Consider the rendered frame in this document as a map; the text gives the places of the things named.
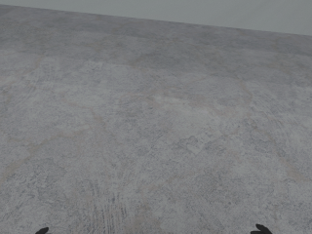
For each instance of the robot right hand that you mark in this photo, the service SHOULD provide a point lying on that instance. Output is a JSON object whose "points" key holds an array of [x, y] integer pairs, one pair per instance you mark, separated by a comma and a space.
{"points": [[263, 230]]}

